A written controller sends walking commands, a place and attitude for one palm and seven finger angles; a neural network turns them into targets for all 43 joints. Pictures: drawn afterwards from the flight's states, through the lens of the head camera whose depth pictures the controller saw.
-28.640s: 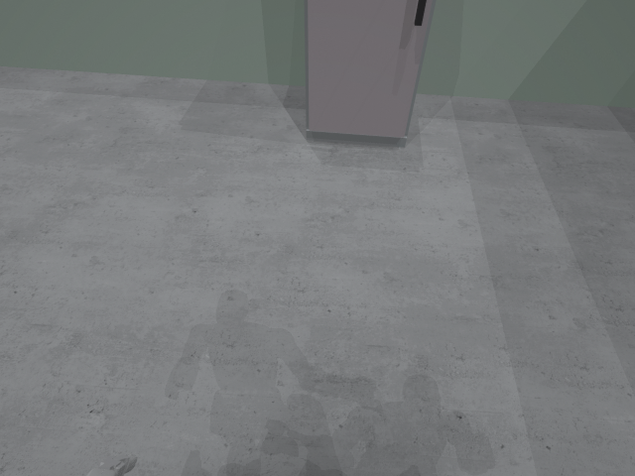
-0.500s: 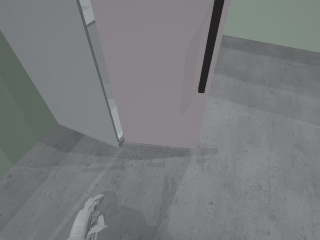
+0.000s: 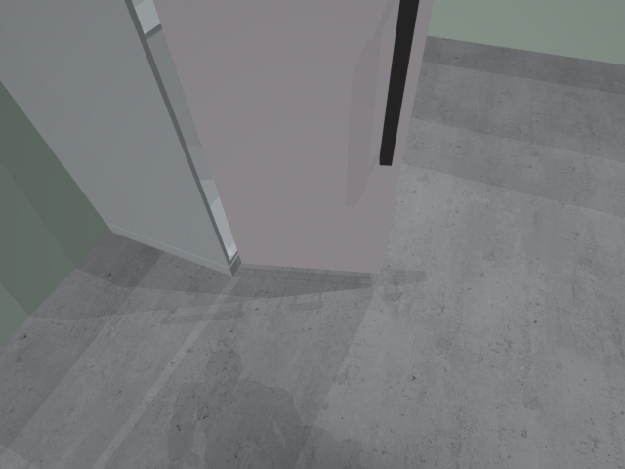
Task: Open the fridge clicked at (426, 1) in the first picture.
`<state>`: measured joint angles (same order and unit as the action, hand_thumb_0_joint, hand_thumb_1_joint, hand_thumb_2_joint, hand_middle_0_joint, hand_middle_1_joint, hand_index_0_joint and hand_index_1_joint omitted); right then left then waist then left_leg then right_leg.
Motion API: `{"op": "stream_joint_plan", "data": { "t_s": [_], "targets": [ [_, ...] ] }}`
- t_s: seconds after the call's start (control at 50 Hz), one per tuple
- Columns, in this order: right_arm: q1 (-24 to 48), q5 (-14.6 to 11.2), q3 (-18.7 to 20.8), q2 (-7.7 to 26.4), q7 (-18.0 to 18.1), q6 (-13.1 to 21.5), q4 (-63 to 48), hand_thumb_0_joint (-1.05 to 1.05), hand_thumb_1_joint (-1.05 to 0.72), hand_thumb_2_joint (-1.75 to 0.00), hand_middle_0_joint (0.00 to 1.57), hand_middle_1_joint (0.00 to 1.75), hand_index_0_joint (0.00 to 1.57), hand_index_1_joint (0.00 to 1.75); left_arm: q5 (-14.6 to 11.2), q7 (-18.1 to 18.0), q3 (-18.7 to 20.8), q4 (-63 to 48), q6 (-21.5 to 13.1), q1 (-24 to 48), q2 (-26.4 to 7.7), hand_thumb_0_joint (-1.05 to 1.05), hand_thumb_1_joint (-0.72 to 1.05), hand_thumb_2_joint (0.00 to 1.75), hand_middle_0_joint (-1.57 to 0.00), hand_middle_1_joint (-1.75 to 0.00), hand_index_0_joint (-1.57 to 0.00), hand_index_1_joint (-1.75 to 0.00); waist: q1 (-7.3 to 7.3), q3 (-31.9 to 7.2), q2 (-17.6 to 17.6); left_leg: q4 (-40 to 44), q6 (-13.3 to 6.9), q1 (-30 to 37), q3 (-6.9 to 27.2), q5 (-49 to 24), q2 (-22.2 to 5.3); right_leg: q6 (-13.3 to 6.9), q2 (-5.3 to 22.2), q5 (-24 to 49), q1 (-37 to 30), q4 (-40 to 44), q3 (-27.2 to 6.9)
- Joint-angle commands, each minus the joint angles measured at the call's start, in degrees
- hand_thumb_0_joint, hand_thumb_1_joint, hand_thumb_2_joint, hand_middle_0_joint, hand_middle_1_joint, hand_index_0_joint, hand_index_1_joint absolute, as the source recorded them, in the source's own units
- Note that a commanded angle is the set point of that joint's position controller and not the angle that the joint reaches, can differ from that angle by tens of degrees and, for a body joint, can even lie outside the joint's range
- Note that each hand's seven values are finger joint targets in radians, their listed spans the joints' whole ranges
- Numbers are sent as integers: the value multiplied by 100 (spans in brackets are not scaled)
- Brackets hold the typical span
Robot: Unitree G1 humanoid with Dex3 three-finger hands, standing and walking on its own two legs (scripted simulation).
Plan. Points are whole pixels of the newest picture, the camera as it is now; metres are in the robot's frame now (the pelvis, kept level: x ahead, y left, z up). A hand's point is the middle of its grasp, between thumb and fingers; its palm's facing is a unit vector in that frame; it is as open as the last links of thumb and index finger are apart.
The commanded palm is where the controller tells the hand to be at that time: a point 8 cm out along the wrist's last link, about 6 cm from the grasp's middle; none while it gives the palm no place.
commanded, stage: let the arm hang, fingers relaxed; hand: right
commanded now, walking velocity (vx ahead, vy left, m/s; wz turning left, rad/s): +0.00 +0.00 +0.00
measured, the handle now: (397, 74) +0.77 -0.11 +0.09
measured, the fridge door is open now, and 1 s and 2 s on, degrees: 73 73 73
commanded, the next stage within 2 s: look to check the result in 0.64 s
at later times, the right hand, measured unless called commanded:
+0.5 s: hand out of the picture +0.05 -0.19 -0.18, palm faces -0.05 +0.98 -0.19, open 7.3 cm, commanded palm none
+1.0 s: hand out of the picture +0.04 -0.19 -0.18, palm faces -0.05 +0.98 -0.17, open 7.3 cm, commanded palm none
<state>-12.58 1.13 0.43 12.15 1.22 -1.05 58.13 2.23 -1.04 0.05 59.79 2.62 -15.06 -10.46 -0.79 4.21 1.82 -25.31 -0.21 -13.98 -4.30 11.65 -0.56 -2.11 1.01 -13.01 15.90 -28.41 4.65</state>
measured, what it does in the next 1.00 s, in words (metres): stands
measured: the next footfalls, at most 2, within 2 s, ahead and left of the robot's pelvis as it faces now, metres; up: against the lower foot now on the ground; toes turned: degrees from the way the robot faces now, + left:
none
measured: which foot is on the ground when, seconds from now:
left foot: down 0.00-1.00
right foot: down 0.00-1.00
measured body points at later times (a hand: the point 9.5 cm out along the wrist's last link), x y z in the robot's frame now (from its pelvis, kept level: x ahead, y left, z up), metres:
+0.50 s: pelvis +0.02 -0.02 +0.00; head +0.04 -0.02 +0.45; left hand +0.02 +0.21 -0.15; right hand +0.05 -0.24 -0.16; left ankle +0.02 +0.12 -0.74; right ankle +0.02 -0.09 -0.74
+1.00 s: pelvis +0.03 -0.03 +0.00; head +0.06 -0.03 +0.45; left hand +0.02 +0.19 -0.15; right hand +0.05 -0.25 -0.16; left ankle +0.02 +0.12 -0.74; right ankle +0.02 -0.09 -0.74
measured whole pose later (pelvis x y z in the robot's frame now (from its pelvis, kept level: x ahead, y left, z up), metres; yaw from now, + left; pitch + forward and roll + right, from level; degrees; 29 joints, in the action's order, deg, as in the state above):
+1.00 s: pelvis +0.03 -0.03 +0.00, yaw +2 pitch -1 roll +0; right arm -12.9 1.1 -0.1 9.0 2.0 -0.1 66.5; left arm 1.5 -2.1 -0.2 66.6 0.0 -13.6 -7.7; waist -0.6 3.4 1.1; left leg -22.8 2.2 -9.4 -0.8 12.7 -2.7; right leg -4.1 -1.5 -13.5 8.6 -22.4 8.0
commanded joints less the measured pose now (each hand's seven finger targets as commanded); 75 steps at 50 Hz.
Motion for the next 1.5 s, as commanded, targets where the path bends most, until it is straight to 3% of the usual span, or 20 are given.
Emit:
{"op": "stream_joint_plan", "data": {
  "t_s": [0.0, 0.24, 0.36, 0.42, 0.54, 0.7, 0.74, 0.92, 1.12, 1.16, 1.3, 1.34, 1.42, 1.48],
  "targets": [
    [-32, -8, 29, 505, 37, 154, -19, 0, -90, -90, 20, 30, 20, 30, -54, -43, 155, -188, -210, -71, -617, 0, 90, 90, -20, -30, -20, -30, 11, -371, -302, 565, -201, 208, 646, -18, -519, -5, 622, -32, -230, 930, -743],
    [-263, -2, -3, 350, 89, 164, 480, 0, -90, -90, 20, 30, 20, 30, -91, -68, 122, 318, -273, -238, -422, 0, 90, 90, -20, -30, -20, -30, 48, -275, 47, 501, -123, 117, 666, -318, -547, -65, 654, 569, -629, 1004, -615],
    [-236, 6, 3, 300, 93, 157, 528, 0, -90, -90, 20, 30, 20, 30, -83, -65, 104, 443, -283, -191, -353, 0, 90, 90, -20, -30, -20, -30, 33, -89, -115, 532, -101, 95, 683, -205, -547, -41, 620, 381, -541, 1097, -571],
    [-267, 5, 7, 248, 90, 151, 570, 0, -90, -90, 20, 30, 20, 30, -73, -79, 99, 460, -287, -146, -329, 0, 90, 90, -20, -30, -20, -30, 49, -53, -389, 536, -109, 109, 687, -207, -523, -45, 627, 341, -537, 1161, -584],
    [-299, 4, 1, 258, 94, 182, 588, 0, -90, -90, 20, 30, 20, 30, -96, -88, 111, 459, -315, -189, -361, 0, 90, 90, -20, -30, -20, -30, 42, -275, -177, 526, -90, 245, 681, -550, -552, -55, 636, 846, -766, 1035, -545],
    [-282, -4, -6, 244, 95, 168, 625, 0, -90, -90, 20, 30, 20, 30, -97, -98, 100, 515, -325, -174, -350, 0, 90, 90, -20, -30, -20, -30, 33, -160, -260, 543, -77, 226, 663, -527, -573, -55, 637, 904, -815, 1107, -533],
    [-334, -3, -9, 245, 100, 178, 636, 0, -90, -90, 20, 30, 20, 30, -109, -103, 108, 505, -327, -193, -375, 0, 90, 90, -20, -30, -20, -30, 38, -271, -105, 538, -77, 270, 661, -648, -574, -69, 643, 1066, -918, 1034, -533],
    [-327, -5, 0, 184, 99, 143, 681, 0, -90, -90, 20, 30, 20, 30, -97, -126, 93, 560, -331, -220, -337, 0, 90, 90, -20, -30, -20, -30, 30, -113, -293, 515, -57, 232, 613, -429, -543, -63, 670, 939, -868, 1178, -567],
    [-365, -3, 2, 158, 97, 138, 708, 0, -90, -90, 20, 30, 20, 30, -104, -134, 99, 577, -343, -282, -319, 0, 90, 90, -20, -30, -20, -30, 32, -92, -252, 496, -46, 245, 603, -468, -556, -74, 666, 991, -879, 1178, -545],
    [-355, -4, 3, 165, 100, 150, 703, 0, -90, -90, 20, 30, 20, 30, -112, -131, 106, 575, -342, -282, -307, 0, 90, 90, -20, -30, -20, -30, 26, -85, -81, 518, -53, 248, 628, -529, -570, -81, 645, 991, -873, 1134, -545],
    [-362, -9, 7, 151, 104, 153, 698, 0, -90, -90, 20, 30, 20, 30, -107, -137, 102, 598, -350, -293, -289, 0, 90, 90, -20, -30, -20, -30, 21, -162, -244, 496, -60, 308, 633, -642, -572, -72, 641, 1173, -934, 1100, -528],
    [-394, -6, 9, 164, 109, 168, 699, 0, -90, -90, 20, 30, 20, 30, -119, -136, 106, 586, -352, -311, -311, 0, 90, 90, -20, -30, -20, -30, 30, -238, -109, 500, -58, 345, 635, -742, -572, -72, 649, 1276, -984, 1047, -508],
    [-352, -11, 7, 147, 108, 155, 706, 0, -90, -90, 20, 30, 20, 30, -108, -145, 96, 611, -354, -303, -288, 0, 90, 90, -20, -30, -20, -30, 17, -150, -255, 475, -62, 318, 629, -752, -573, -58, 655, 1352, -987, 1087, -498],
    [-362, -15, 5, 163, 107, 159, 701, 0, -90, -90, 20, 30, 20, 30, -113, -143, 95, 619, -354, -300, -289, 0, 90, 90, -20, -30, -20, -30, 25, -152, -153, 509, -57, 344, 631, -750, -584, -60, 648, 1311, -980, 1073, -501]
  ]
}}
